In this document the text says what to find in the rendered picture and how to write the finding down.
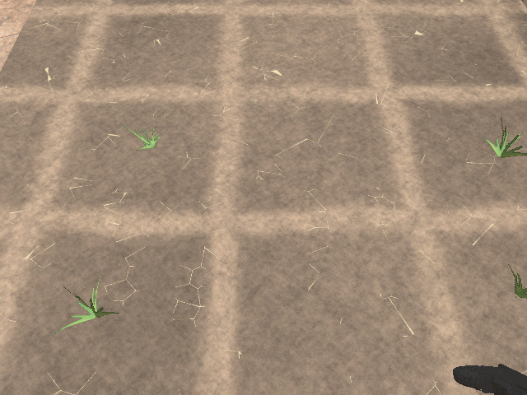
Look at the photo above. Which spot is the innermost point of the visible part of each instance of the right robot hand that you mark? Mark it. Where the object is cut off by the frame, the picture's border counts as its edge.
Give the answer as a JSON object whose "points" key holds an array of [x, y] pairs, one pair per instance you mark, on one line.
{"points": [[500, 380]]}

